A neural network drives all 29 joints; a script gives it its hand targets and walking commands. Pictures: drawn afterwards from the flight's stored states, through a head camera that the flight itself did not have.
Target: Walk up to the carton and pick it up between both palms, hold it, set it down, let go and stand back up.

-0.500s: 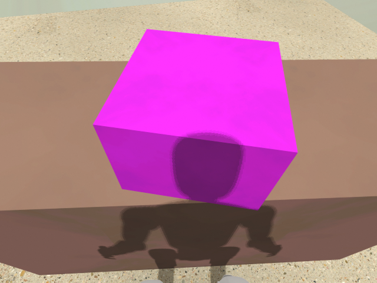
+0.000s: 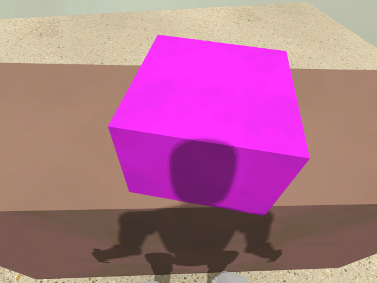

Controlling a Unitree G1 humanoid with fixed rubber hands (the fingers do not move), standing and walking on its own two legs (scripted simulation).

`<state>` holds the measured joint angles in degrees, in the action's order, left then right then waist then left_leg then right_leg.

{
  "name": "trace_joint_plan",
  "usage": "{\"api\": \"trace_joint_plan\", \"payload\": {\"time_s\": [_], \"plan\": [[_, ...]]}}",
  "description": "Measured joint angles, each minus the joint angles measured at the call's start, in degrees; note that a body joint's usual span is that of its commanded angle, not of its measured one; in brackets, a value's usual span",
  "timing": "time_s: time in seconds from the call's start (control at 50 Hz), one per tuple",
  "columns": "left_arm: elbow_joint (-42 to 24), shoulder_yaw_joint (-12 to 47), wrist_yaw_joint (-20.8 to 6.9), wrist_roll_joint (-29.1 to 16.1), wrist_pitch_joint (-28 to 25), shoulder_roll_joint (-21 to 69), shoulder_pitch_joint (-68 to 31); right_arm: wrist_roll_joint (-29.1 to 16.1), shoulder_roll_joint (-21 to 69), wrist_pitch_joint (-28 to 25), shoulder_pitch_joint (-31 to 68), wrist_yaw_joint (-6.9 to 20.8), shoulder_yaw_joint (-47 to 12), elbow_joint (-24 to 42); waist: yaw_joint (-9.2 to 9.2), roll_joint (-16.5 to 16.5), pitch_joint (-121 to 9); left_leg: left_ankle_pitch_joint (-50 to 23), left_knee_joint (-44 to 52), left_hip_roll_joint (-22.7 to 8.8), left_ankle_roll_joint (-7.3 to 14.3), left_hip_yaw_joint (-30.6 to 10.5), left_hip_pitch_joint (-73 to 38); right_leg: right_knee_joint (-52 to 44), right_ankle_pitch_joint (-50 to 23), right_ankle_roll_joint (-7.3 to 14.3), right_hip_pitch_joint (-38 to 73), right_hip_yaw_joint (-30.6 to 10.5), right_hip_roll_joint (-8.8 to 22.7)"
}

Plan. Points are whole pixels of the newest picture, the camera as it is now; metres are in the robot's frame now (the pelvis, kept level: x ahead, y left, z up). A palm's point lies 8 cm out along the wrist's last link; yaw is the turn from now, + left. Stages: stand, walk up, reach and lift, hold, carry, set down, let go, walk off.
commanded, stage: walk up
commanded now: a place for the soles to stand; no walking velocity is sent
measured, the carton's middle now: (208, 120) +0.43 -0.02 +0.11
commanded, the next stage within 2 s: none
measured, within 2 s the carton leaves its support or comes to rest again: neither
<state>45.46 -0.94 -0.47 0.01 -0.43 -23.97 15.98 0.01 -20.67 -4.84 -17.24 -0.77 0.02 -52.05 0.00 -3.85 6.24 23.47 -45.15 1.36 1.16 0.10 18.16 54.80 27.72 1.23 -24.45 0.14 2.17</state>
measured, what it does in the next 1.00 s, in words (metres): steps on the spot: right foot, then left foot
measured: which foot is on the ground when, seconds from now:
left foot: down 0.00-0.14, up 0.16-0.38, down 0.40-1.00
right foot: up 0.00-0.08, down 0.10-1.00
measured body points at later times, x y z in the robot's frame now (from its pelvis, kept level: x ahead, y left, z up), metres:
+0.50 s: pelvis +0.01 -0.02 +0.00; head +0.03 -0.02 +0.45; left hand +0.10 +0.29 -0.11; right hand +0.06 -0.33 -0.12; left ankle +0.03 +0.11 -0.71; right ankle +0.05 -0.14 -0.70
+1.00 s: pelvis +0.02 -0.02 +0.00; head +0.05 -0.02 +0.45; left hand +0.11 +0.28 -0.12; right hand +0.07 -0.33 -0.12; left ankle +0.03 +0.12 -0.71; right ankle +0.05 -0.13 -0.71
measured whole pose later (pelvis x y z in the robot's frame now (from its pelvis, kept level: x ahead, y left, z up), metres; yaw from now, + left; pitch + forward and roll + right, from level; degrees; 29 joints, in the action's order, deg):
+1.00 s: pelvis +0.02 -0.02 +0.00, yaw -1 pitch -3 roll +2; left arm 45.8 -0.9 -0.8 0.0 -0.4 -22.5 14.6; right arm 0.0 -20.5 -4.8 -15.8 -0.9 0.0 -52.7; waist 0.0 -2.3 6.5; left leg 23.9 -45.4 0.0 -0.3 0.1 18.6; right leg 48.3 23.6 1.1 -22.6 0.2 1.8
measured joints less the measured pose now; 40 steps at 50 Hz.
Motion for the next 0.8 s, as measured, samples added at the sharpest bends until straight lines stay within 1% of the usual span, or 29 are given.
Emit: {"api": "trace_joint_plan", "payload": {"time_s": [0.04,0.08,0.1,0.12,0.14,0.18,0.22,0.32,0.34,0.38,0.4,0.42,0.44,0.5,0.52,0.56,0.58,0.62,0.64,0.66,0.74,0.8], "plan": [[0.0,0.0,0.0,0.0,0.0,0.0,0.0,0.0,0.0,0.0,0.0,0.0,0.0,0.0,0.0,-0.4,0.0,0.1,0.0,0.0,-0.2,0.0,0.0,-0.2,0.0,0.1,0.0,0.0,0.6],[0.0,0.0,0.0,0.0,0.0,0.0,0.0,0.0,0.0,0.0,0.0,0.0,0.0,0.0,0.02,-0.6,0.0,0.2,0.0,-0.1,-0.8,0.0,0.0,-3.0,-0.6,0.4,0.6,0.0,1.1],[0.0,0.0,0.0,0.0,0.0,0.0,0.0,0.0,0.0,0.2,0.0,0.0,0.0,0.0,0.03,-0.6,0.0,0.3,-0.1,-0.1,-1.1,0.0,0.1,-6.0,-2.7,0.5,1.3,0.0,1.2],[0.2,0.0,0.0,0.0,0.0,0.2,0.0,0.0,0.0,0.5,0.4,0.0,0.0,0.0,0.0,-0.2,0.1,0.5,-0.4,-0.5,-1.3,0.0,0.1,-7.0,-6.1,0.2,1.5,0.1,0.8],[0.3,0.0,0.0,0.0,0.0,0.6,0.1,0.0,0.0,0.9,0.8,0.0,0.0,0.0,0.0,0.6,0.1,0.5,-1.2,-1.1,-1.1,0.0,0.3,-7.1,-6.9,-0.1,1.5,0.1,0.1],[0.3,0.0,0.0,0.0,-0.4,1.4,0.1,0.0,0.0,1.2,1.2,0.0,0.0,0.0,0.03,1.3,0.1,2.5,-5.0,-1.1,-0.9,0.0,1.5,-7.1,-6.6,0.0,1.7,0.1,-0.5],[0.3,0.0,0.0,0.0,-0.6,1.6,0.1,0.0,0.0,1.3,1.2,0.0,0.0,0.0,0.02,1.4,0.1,4.8,-8.6,-0.8,-0.8,0.0,2.8,-7.2,-6.2,0.5,1.9,0.1,-0.3],[0.3,0.0,0.0,0.0,-0.6,1.7,0.1,0.0,-0.2,1.3,1.2,0.0,0.0,0.0,0.0,2.1,0.2,5.0,-8.8,-0.8,-0.4,0.0,2.9,-7.3,-6.0,0.5,2.0,0.1,0.2],[0.3,0.0,-0.1,0.0,-0.6,1.7,0.1,0.0,-0.2,1.3,1.2,0.0,0.0,0.0,-0.02,2.3,0.2,5.0,-8.1,-0.8,-0.4,0.0,2.8,-7.3,-6.0,0.4,2.0,0.1,0.1],[0.3,0.0,-0.2,0.0,-0.6,1.7,0.1,0.0,-0.2,1.3,1.2,0.0,0.0,0.0,-0.05,2.9,0.1,4.8,-3.5,-0.8,-0.3,-0.1,1.7,-7.3,-6.0,0.0,2.0,0.2,-0.3],[0.3,0.0,-0.2,0.0,-0.6,1.7,0.1,0.0,-0.2,1.2,1.2,0.0,0.0,0.0,-0.03,3.1,0.2,2.8,-0.7,-0.8,-0.3,-0.1,0.9,-7.1,-5.9,-0.4,2.0,0.2,-0.5],[0.4,0.0,-0.2,0.0,-0.5,1.6,-0.1,0.0,-0.1,0.9,1.0,-0.1,0.0,-0.1,-0.01,2.9,0.3,-0.6,0.0,-0.7,-0.4,0.0,0.8,-6.6,-5.7,-0.6,2.0,0.1,-0.4],[0.4,0.0,-0.2,0.0,-0.3,1.6,-0.4,0.0,0.0,0.7,0.9,-0.1,0.0,-0.4,0.0,2.5,0.3,-1.5,-0.3,-0.4,-0.7,0.0,0.7,-6.1,-5.6,-0.6,2.0,0.1,-0.1],[0.3,0.0,-0.2,0.0,0.0,1.6,-0.8,0.0,0.0,0.4,0.9,-0.1,0.0,-0.7,-0.01,2.0,0.0,-0.7,-0.3,-0.7,-1.0,0.0,0.6,-5.5,0.6,-0.4,1.9,0.1,-0.6],[0.3,0.0,-0.2,0.0,0.0,1.5,-0.8,0.0,0.0,0.3,0.9,-0.1,0.0,-0.7,0.0,1.8,0.0,-0.5,-0.3,-0.8,-1.0,0.0,0.6,-5.4,1.2,-0.4,1.8,0.1,-0.7],[0.3,0.0,-0.2,0.0,0.0,1.5,-0.9,0.0,0.0,0.3,0.9,-0.1,0.0,-0.7,0.0,1.5,0.0,-0.4,-0.3,-1.0,-1.0,0.0,0.6,-5.5,0.5,-0.3,1.8,0.1,-0.9],[0.3,0.0,-0.2,0.0,0.0,1.5,-0.9,0.0,0.0,0.3,0.9,-0.1,0.0,-0.7,0.0,1.3,0.0,-0.4,-0.3,-1.0,-1.1,0.0,0.5,-5.7,-1.0,-0.2,1.7,0.1,-0.9],[0.3,0.0,-0.2,0.0,0.0,1.5,-0.9,0.0,0.0,0.3,1.0,-0.1,0.0,-0.7,0.0,1.2,0.0,-0.3,-0.3,-1.0,-1.5,0.0,0.5,-6.9,-6.6,0.0,1.9,0.1,-0.9],[0.3,0.0,-0.2,0.0,0.0,1.6,-0.9,0.0,0.0,0.5,1.1,-0.1,0.0,-0.7,0.0,1.3,0.0,-0.3,-0.3,-1.1,-1.5,0.0,0.5,-7.0,-7.3,0.1,1.9,0.1,-1.0],[0.3,0.0,-0.2,0.0,0.0,1.7,-0.9,0.0,0.0,0.7,1.3,-0.1,0.0,-0.7,0.0,1.4,0.0,-0.3,-0.4,-1.1,-1.2,0.0,0.6,-7.0,-6.9,0.1,1.9,0.1,-1.1],[0.3,0.0,-0.3,0.0,-0.1,1.9,-0.9,0.0,0.0,1.3,1.4,-0.1,0.0,-0.7,0.01,1.8,0.0,4.3,-4.5,-1.1,-0.7,0.0,1.4,-7.0,-5.6,0.7,1.9,0.1,-0.8],[0.3,0.0,-0.3,0.0,-0.1,2.0,-0.9,0.0,0.0,1.2,1.4,-0.1,0.0,-0.7,-0.01,1.9,0.0,4.6,-3.9,-1.1,-0.2,0.0,1.3,-7.1,-5.6,0.1,1.9,0.1,-0.2]]}}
